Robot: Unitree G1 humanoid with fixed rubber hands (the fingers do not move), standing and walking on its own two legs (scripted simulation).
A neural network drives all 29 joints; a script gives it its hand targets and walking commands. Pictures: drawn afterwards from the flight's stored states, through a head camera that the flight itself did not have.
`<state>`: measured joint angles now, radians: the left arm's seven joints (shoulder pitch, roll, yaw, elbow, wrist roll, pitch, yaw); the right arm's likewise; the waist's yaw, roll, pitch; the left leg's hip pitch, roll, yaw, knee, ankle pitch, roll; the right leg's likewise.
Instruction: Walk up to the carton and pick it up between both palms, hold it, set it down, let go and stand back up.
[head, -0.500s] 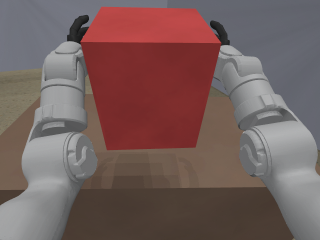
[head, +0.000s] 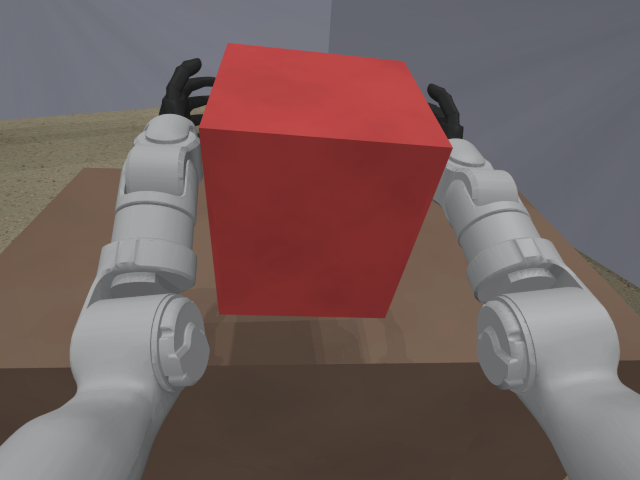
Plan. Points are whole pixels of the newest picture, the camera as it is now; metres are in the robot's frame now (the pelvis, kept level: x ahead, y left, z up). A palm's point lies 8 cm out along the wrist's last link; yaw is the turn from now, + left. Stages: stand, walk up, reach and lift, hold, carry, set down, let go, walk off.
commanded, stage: set down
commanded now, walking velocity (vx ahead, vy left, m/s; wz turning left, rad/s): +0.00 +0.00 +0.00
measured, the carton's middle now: (311, 188) +0.40 -0.01 +0.25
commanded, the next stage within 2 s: none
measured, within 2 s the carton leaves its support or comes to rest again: neither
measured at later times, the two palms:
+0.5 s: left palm (190, 156) +0.43 +0.13 +0.27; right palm (432, 177) +0.41 -0.17 +0.26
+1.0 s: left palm (193, 172) +0.45 +0.13 +0.24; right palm (422, 195) +0.42 -0.17 +0.22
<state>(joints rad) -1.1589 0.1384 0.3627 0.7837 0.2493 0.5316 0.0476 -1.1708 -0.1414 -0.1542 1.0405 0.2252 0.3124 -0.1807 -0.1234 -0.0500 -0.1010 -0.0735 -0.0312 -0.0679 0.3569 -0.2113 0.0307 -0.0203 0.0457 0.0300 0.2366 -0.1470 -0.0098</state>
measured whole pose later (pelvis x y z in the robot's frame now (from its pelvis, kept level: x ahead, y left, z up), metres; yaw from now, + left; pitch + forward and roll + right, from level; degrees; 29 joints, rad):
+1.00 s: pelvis +0.01 +0.00 +0.00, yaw -1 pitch -1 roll -1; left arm -1.12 0.12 0.41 0.94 0.25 0.34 0.05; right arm -1.08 -0.05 -0.37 1.07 -0.04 0.18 -0.14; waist -0.10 -0.06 -0.07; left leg -0.10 -0.02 -0.04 0.34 -0.21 0.03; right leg -0.06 0.04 0.02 0.25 -0.16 -0.01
